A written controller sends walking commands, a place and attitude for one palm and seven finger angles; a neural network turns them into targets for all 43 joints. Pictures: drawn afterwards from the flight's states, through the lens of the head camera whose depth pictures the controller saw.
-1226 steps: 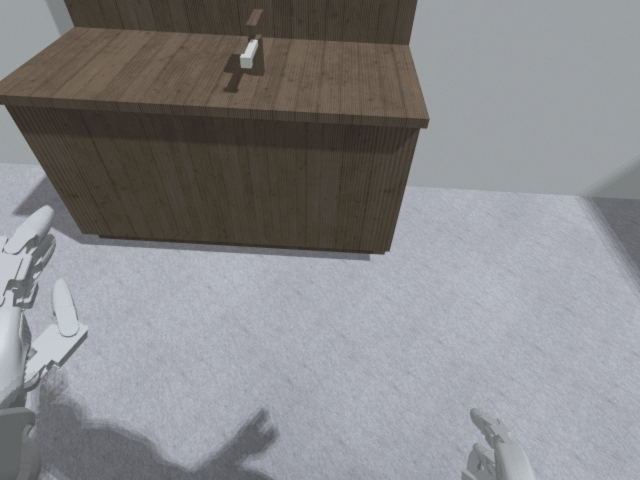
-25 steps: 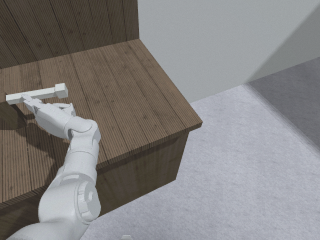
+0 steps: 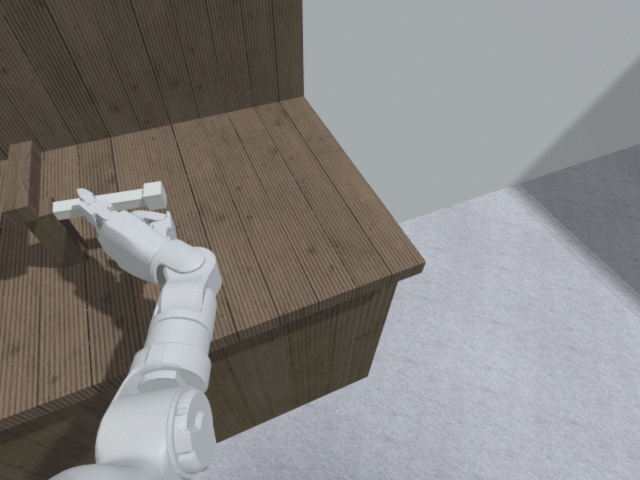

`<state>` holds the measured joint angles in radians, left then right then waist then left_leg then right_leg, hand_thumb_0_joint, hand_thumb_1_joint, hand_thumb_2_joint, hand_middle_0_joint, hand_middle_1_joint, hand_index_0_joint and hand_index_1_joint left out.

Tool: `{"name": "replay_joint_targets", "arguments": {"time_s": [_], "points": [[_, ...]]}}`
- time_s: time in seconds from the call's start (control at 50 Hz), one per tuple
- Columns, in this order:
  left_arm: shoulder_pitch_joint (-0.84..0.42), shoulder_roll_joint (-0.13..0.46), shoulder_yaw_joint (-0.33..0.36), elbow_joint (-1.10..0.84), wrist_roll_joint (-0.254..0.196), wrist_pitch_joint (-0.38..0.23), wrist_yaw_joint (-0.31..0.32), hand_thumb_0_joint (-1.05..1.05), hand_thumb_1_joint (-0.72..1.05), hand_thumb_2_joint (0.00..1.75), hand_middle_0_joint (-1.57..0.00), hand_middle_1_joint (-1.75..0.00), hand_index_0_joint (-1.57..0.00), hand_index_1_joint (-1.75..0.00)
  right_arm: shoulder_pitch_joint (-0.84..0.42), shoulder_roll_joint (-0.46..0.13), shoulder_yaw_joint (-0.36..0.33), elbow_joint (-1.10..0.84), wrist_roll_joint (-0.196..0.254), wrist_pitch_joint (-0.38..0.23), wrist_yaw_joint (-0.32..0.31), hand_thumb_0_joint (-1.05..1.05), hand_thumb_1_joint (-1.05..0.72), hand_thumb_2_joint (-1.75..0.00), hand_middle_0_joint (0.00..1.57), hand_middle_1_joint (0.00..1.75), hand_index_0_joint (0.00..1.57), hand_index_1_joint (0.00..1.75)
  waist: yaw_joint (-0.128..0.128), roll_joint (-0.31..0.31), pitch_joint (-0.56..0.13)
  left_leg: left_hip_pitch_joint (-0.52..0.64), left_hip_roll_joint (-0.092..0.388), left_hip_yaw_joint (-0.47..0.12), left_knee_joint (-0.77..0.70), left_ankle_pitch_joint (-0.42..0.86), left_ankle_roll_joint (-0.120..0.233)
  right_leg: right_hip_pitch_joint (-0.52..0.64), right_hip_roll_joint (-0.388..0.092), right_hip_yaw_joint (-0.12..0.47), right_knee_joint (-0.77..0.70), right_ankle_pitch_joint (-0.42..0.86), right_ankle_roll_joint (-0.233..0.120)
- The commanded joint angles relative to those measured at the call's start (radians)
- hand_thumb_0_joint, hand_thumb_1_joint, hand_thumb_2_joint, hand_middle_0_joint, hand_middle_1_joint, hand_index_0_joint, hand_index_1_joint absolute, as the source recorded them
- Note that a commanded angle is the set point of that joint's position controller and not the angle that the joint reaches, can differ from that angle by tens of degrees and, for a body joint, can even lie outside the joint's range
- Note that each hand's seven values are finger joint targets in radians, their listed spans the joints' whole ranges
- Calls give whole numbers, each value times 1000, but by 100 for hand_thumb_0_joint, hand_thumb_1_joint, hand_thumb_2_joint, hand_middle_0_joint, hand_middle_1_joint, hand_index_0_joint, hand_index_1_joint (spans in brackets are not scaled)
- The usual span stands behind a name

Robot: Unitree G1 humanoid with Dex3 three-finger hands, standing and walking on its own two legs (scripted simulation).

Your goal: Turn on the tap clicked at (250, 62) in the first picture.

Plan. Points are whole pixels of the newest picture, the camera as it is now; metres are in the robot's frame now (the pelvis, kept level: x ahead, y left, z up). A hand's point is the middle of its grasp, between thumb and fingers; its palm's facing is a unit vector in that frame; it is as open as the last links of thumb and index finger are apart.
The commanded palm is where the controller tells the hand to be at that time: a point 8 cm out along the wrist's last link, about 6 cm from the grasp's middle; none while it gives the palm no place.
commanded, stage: lift the hand up off the lever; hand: left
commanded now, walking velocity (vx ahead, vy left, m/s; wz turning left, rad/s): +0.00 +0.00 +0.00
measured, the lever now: (155, 195) +0.50 +0.24 +0.07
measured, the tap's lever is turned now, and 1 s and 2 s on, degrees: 81 81 81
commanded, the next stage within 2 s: draw the hand back beside the body in 1.66 s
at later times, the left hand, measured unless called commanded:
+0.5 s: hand (162, 218) +0.42 +0.20 +0.11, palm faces +0.84 -0.53 -0.12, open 7.8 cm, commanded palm +0.36 +0.20 +0.12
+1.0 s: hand (161, 208) +0.42 +0.19 +0.12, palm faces +0.83 -0.54 -0.11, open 7.8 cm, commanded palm +0.36 +0.20 +0.14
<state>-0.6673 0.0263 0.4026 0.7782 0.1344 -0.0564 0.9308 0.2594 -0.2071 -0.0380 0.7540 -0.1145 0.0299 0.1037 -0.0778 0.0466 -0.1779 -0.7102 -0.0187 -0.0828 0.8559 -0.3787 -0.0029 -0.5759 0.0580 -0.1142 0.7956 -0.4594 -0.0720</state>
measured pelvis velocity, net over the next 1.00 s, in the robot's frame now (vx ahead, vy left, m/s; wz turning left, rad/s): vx -0.01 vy -0.01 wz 0.01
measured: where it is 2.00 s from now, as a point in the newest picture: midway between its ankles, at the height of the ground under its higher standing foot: outside the picture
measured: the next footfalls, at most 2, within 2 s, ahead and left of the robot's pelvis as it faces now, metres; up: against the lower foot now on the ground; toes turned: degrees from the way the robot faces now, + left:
none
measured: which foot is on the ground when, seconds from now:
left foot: down 0.00-1.00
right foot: down 0.00-1.00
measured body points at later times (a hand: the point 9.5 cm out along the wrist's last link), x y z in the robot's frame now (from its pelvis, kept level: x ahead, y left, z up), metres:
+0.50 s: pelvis -0.01 -0.01 +0.01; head +0.01 -0.01 +0.46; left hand +0.37 +0.22 +0.12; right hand +0.10 -0.25 -0.12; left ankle +0.02 +0.12 -0.70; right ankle -0.04 -0.07 -0.70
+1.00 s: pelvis -0.01 -0.01 +0.01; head +0.01 -0.02 +0.46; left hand +0.37 +0.22 +0.13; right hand +0.10 -0.26 -0.12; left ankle +0.02 +0.12 -0.70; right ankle -0.04 -0.07 -0.70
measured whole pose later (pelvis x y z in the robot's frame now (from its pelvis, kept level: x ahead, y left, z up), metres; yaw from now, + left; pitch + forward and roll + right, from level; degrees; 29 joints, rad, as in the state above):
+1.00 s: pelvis -0.01 -0.01 +0.01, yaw +1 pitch +10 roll -1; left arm -0.66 0.03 0.37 0.66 0.10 0.11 0.91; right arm 0.23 -0.22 -0.03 0.76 -0.08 0.02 0.06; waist -0.05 0.05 -0.15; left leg -0.59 -0.02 -0.09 0.75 -0.32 -0.02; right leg -0.47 0.06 -0.12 0.72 -0.42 -0.09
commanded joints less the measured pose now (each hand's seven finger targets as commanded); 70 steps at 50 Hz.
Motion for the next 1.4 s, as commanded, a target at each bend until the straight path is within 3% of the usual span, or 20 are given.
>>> {"name": "replay_joint_targets", "arguments": {"time_s": [0.0, 0.2, 0.24, 0.26, 0.32, 0.36, 0.4, 0.46, 0.52, 0.64, 0.76, 0.82, 0.86, 0.88, 0.96, 1.02, 1.06, 1.12, 1.26, 1.38], "points": [[-398, 140, -52, -251, 33, -29, 4, 0, 90, 90, -15, -15, -15, -15, 6, -131, -46, -101, 9, -27, -13, 0, -90, -90, 20, 30, 20, 30, 0, -20, -325, 298, 9, 12, -57, 420, 16, 112, -35, 34, -114, 478, 45], [-419, 80, -129, -302, 30, 18, -2, 0, 90, 90, -15, -15, -15, -15, -42, -124, -39, -96, 19, -36, -22, 0, -90, -90, 20, 30, 20, 30, -6, -18, -273, 315, 8, 5, -81, 383, 16, 108, -39, 34, -142, 438, 42], [-421, 92, -120, -300, 23, 26, -1, 0, 90, 90, -15, -15, -15, -15, -48, -125, -37, -96, 20, -38, -26, 0, -90, -90, 20, 30, 20, 30, -5, -45, -279, 300, 3, 13, -83, 359, 20, 132, -43, 39, -151, 454, 48], [-391, 144, -68, -299, 21, 29, 3, 0, 90, 90, -15, -15, -15, -15, -46, -131, -41, -95, 21, -36, -31, 0, -90, -90, 20, 30, 20, 30, 16, -37, -289, 296, 1, 9, -90, 357, 18, 147, -41, 40, -151, 446, 44], [-412, 115, -97, -307, 18, 42, 2, 0, 90, 90, -15, -15, -15, -15, -59, -122, -32, -103, 23, -34, -32, 0, -90, -90, 20, 30, 20, 30, 6, -45, -282, 285, -3, 21, -92, 346, 23, 165, -51, 46, -159, 476, 52], [-385, 169, -49, -285, 25, 52, 5, 0, 90, 90, -15, -15, -15, -15, -59, -128, -37, -96, 24, -31, -39, 0, -90, -90, 20, 30, 20, 30, 21, -47, -266, 270, -3, 18, -101, 333, 22, 171, -49, 47, -164, 463, 49], [-441, 123, -97, -313, 26, 50, 2, 0, 90, 90, -15, -15, -15, -15, -67, -121, -32, -101, 25, -35, -37, 0, -90, -90, 20, 30, 20, 30, 4, -45, -273, 288, -1, 22, -99, 335, 25, 160, -53, 48, -166, 466, 53], [-400, 178, -49, -302, 25, 56, 0, 0, 90, 90, -15, -15, -15, -15, -66, -128, -36, -101, 27, -35, -43, 0, -90, -90, 20, 30, 20, 30, 17, -56, -281, 270, -4, 20, -105, 321, 26, 188, -55, 54, -170, 473, 55], [-437, 123, -108, -325, 24, 60, -5, 0, 90, 90, -15, -15, -15, -15, -71, -121, -32, -105, 29, -40, -43, 0, -90, -90, 20, 30, 20, 30, 5, -47, -273, 289, -3, 24, -108, 317, 27, 178, -56, 53, -177, 468, 56], [-455, 142, -99, -293, 6, 80, -9, 0, 90, 90, -15, -15, -15, -15, -89, -125, -25, -101, 36, -43, -53, 0, -90, -90, 20, 30, 20, 30, 2, -65, -229, 259, -8, 24, -127, 253, 31, 176, -62, 65, -205, 414, 62], [-455, 192, -55, -305, 20, 81, -1, 0, 90, 90, -15, -15, -15, -15, -82, -127, -33, -94, 32, -50, -59, 0, -90, -90, 20, 30, 20, 30, 19, -27, -272, 283, -8, 24, -130, 275, 29, 185, -55, 63, -197, 415, 55], [-463, 147, -91, -306, 13, 90, -4, 0, 90, 90, -15, -15, -15, -15, -76, -123, -28, -101, 32, -51, -56, 0, -90, -90, 20, 30, 20, 30, 8, -58, -275, 292, -7, 28, -131, 294, 30, 195, -60, 60, -194, 455, 61], [-414, 189, -49, -301, 9, 100, -6, 0, 90, 90, -15, -15, -15, -15, -75, -130, -34, -103, 35, -46, -58, 0, -90, -90, 20, 30, 20, 30, 28, -49, -279, 294, -7, 25, -137, 312, 28, 213, -56, 58, -193, 465, 56], [-440, 152, -85, -326, 6, 101, -9, 0, 90, 90, -15, -15, -15, -15, -77, -127, -29, -109, 35, -44, -56, 0, -90, -90, 20, 30, 20, 30, 17, -46, -280, 303, -6, 28, -140, 324, 27, 214, -60, 58, -192, 483, 58], [-399, 180, -60, -345, 2, 117, -12, 0, 90, 90, -15, -15, -15, -15, -85, -131, -32, -112, 38, -44, -58, 0, -90, -90, 20, 30, 20, 30, 33, -59, -261, 301, -7, 28, -147, 324, 29, 233, -59, 58, -202, 493, 58], [-437, 152, -94, -376, 0, 123, -13, 0, 90, 90, -15, -15, -15, -15, -93, -125, -27, -114, 39, -51, -58, 0, -90, -90, 20, 30, 20, 30, 19, -68, -251, 314, -4, 33, -148, 323, 31, 226, -63, 59, -211, 499, 64], [-405, 185, -66, -408, 0, 124, -16, 0, 90, 90, -15, -15, -15, -15, -94, -129, -34, -114, 41, -50, -61, 0, -90, -90, 20, 30, 20, 30, 38, -49, -278, 332, -4, 29, -152, 349, 27, 247, -57, 56, -204, 505, 55], [-384, 130, -117, -429, -4, 137, -23, 0, 90, 90, -15, -15, -15, -15, -104, -123, -28, -119, 42, -53, -58, 0, -90, -90, 20, 30, 20, 30, 30, -59, -267, 347, -3, 35, -153, 368, 26, 252, -63, 53, -207, 540, 59], [-346, 161, -95, -456, -26, 170, -37, 0, 90, 90, -15, -15, -15, -15, -137, -125, -26, -119, 51, -52, -74, 0, -90, -90, 20, 30, 20, 30, 50, -70, -229, 356, -6, 34, -182, 348, 27, 271, -63, 57, -236, 517, 59], [-391, 130, -136, -476, -25, 182, -43, 0, 90, 90, -15, -15, -15, -15, -158, -117, -17, -117, 56, -57, -77, 0, -90, -90, 20, 30, 20, 30, 41, -51, -224, 379, -8, 35, -192, 346, 25, 259, -65, 58, -245, 488, 55]]}}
